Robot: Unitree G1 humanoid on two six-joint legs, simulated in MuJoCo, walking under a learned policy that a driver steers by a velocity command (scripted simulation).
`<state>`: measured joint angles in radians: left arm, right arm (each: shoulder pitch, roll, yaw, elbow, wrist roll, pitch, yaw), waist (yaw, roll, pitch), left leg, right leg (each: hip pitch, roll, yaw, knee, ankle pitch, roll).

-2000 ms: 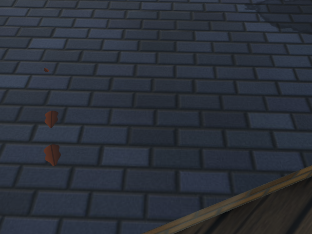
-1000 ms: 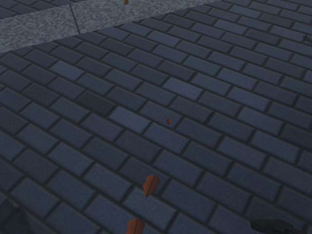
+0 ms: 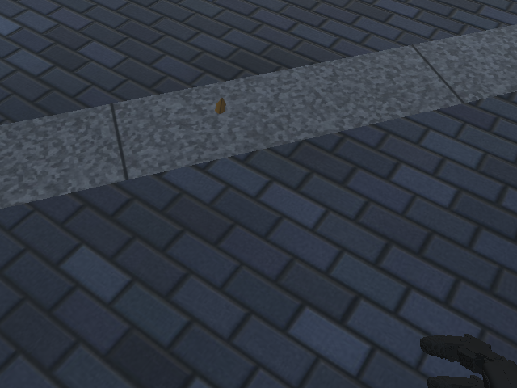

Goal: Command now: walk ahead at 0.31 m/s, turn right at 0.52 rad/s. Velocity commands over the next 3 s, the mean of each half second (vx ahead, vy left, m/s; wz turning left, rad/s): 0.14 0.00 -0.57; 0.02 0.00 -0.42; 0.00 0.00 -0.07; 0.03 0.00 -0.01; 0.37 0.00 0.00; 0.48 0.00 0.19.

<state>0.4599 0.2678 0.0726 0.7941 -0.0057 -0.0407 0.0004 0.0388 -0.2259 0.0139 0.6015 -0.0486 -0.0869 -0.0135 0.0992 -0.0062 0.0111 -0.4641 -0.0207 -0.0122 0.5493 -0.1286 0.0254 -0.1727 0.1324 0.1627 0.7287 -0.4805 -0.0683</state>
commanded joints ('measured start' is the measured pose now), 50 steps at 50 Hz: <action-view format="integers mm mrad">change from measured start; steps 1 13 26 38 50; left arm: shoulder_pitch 56 -219 -230 -207 -178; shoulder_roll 120 43 165 162 96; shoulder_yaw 25 -4 27 33 11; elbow -90 -181 -215 -186 -119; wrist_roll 18 33 13 34 26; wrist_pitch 14 94 76 78 85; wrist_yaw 21 -50 6 -11 -9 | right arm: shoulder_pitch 283 187 197 158 101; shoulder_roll -182 -154 -150 -123 -137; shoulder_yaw -78 -77 -87 -71 -54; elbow -11 45 23 37 44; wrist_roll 16 22 29 33 27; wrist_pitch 17 33 116 127 78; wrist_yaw -16 -12 -9 -7 -16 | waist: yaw -116 -71 -96 -71 -51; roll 119 151 -126 -118 156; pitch -269 -70 -43 -80 0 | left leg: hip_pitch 611 226 -155 28 210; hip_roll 473 286 73 4 227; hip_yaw -556 57 -20 -16 -201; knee -109 -240 554 266 -266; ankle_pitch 474 428 -337 -283 197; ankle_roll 237 156 -66 -44 165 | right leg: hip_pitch -464 -300 25 -54 -175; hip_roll -69 -158 -341 -270 -35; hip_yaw -81 -172 178 250 -48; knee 522 192 -397 -401 146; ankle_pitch -123 224 636 386 53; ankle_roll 27 80 -177 -164 74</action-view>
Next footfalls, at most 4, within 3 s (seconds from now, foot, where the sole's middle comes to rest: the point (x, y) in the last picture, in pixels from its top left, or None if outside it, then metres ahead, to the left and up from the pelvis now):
0.42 right None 0.14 -0.13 -0.76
0.88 left None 0.19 0.05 -0.76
1.16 right None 0.06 -0.11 -0.76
2.60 right None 0.43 -0.27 -0.76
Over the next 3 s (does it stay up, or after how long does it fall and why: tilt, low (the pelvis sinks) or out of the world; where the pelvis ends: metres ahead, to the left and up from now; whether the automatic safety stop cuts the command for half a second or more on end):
stays up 0.51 -0.24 0.02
